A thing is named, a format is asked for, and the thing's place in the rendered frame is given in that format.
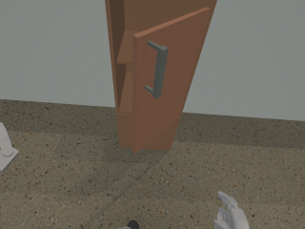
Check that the cupboard door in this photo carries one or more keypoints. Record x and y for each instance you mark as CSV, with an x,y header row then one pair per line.
x,y
182,35

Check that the handle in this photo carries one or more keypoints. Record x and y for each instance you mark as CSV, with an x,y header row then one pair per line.
x,y
160,67

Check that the left robot hand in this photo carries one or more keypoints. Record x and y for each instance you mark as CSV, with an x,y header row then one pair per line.
x,y
7,152

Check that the right robot hand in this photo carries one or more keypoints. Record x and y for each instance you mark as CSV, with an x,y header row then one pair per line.
x,y
236,219

